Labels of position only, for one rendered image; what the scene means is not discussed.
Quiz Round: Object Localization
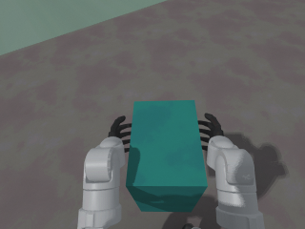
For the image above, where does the robot left forearm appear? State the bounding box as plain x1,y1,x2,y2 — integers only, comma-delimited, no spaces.
77,136,126,229

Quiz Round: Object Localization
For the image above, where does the carton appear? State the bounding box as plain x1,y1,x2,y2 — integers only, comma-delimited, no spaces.
126,100,208,213

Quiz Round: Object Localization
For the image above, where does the left robot hand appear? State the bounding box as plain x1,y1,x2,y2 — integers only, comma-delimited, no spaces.
108,115,132,153

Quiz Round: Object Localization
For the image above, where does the right robot hand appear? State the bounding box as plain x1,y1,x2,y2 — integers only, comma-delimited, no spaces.
197,113,224,151

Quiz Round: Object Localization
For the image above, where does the robot right forearm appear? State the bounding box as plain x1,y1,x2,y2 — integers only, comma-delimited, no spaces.
206,135,265,229

